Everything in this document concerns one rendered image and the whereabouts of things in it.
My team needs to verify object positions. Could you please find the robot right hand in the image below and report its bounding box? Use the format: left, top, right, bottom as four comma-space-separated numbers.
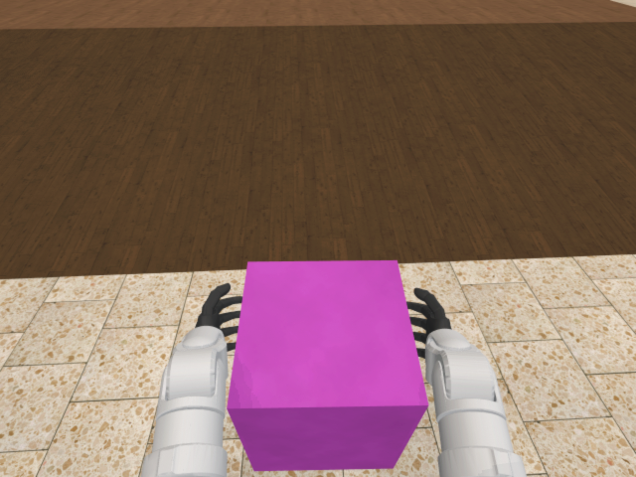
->
406, 288, 452, 359

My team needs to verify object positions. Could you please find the right robot forearm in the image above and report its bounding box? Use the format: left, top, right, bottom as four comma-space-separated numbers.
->
425, 329, 527, 477

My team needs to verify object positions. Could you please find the robot left hand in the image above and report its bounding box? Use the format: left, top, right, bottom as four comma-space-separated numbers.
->
195, 283, 242, 351

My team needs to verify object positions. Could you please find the left robot forearm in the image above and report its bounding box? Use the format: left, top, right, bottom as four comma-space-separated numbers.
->
141, 326, 229, 477

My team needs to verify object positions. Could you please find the carton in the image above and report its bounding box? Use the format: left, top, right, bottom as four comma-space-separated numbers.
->
227, 260, 428, 471

